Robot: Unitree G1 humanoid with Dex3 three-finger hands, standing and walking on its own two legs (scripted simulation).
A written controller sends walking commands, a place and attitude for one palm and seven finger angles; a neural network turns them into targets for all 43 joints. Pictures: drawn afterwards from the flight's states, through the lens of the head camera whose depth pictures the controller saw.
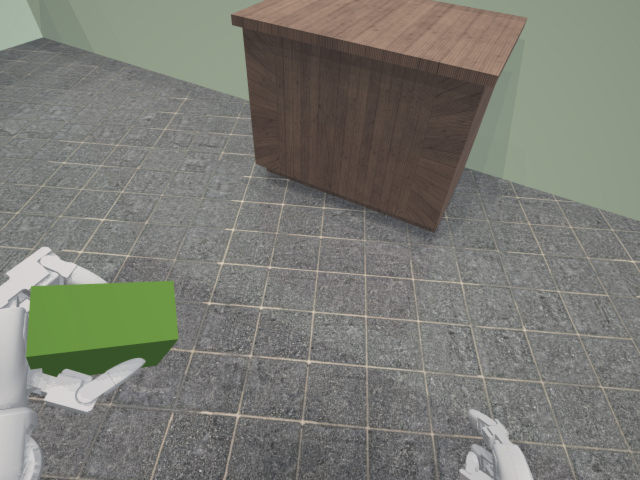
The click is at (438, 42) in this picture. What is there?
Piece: table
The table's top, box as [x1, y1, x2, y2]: [231, 0, 526, 87]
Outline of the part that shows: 231,14 232,24 491,87 494,86 526,20 526,17 432,0 264,0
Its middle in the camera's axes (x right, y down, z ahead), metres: +0.25 -0.86 +1.52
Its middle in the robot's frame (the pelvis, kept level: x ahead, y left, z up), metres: +1.73 -0.14 -0.01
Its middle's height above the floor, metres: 0.76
